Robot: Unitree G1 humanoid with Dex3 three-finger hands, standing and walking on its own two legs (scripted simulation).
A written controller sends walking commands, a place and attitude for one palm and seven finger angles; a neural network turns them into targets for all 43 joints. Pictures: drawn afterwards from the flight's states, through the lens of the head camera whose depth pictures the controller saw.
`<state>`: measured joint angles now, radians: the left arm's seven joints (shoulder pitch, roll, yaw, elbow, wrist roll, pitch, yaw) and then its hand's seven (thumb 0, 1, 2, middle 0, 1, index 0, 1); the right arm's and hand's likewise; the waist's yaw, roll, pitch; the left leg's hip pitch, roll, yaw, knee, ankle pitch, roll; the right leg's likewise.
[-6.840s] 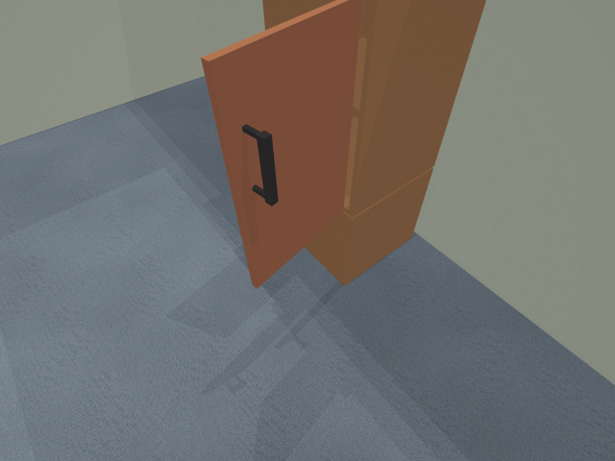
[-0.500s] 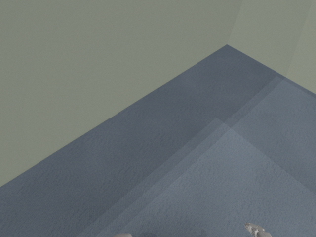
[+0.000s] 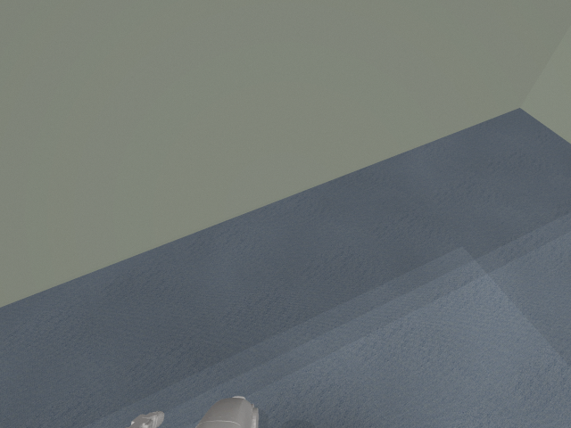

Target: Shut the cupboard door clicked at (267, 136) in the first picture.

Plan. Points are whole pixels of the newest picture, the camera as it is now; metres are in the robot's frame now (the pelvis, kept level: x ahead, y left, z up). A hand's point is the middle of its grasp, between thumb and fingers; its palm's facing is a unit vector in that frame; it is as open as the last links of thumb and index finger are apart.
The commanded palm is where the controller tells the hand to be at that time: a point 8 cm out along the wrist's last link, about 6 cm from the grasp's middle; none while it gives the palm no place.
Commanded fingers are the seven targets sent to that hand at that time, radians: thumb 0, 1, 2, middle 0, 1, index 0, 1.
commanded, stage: walk to a spot facing it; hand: left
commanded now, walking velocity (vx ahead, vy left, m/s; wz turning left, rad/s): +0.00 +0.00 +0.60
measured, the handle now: out of the picture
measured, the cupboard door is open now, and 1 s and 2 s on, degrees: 100 100 100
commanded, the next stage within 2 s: none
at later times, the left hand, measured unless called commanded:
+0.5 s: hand out of the picture +0.06 +0.22 -0.16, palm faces +0.31 -0.90 -0.30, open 7.4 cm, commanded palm none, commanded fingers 0.00 0.90 0.90 -0.20 -0.30 -0.20 -0.30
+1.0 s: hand out of the picture -0.07 +0.19 -0.18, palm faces +0.61 -0.75 -0.26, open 7.4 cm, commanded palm none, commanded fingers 0.00 0.90 0.90 -0.20 -0.30 -0.20 -0.30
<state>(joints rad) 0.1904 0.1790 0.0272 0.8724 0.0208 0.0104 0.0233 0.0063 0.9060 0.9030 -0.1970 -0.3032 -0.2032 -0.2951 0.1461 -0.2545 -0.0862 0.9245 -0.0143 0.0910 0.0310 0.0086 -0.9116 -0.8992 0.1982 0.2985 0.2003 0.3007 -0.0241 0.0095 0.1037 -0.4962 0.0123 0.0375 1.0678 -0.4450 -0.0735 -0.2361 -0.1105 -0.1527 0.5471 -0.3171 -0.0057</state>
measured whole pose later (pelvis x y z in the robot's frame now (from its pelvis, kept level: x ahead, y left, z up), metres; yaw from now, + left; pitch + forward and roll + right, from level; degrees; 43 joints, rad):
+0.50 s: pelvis +0.01 -0.03 -0.01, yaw +18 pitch +1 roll +0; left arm 0.14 0.25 0.06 0.86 0.01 0.03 0.01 0.01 0.91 0.90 -0.19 -0.30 -0.20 -0.29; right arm 0.18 -0.23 -0.07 0.91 -0.02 0.06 0.01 0.01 -0.91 -0.90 0.20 0.30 0.20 0.30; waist -0.02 0.02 0.08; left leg -0.35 -0.02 -0.09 0.59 -0.26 -0.03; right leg -0.32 -0.04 -0.03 0.62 -0.35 0.06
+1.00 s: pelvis +0.01 -0.02 -0.01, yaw +37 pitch +1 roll +0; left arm 0.19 0.27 0.07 0.94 0.01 0.07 0.01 0.01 0.91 0.90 -0.20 -0.30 -0.20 -0.29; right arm 0.12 -0.22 -0.06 0.89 -0.02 0.03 0.01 0.00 -0.91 -0.90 0.20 0.30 0.20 0.30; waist 0.01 -0.05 0.10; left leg -0.32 -0.01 0.03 0.59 -0.30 0.02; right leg -0.48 -0.10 -0.05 1.10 -0.47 0.08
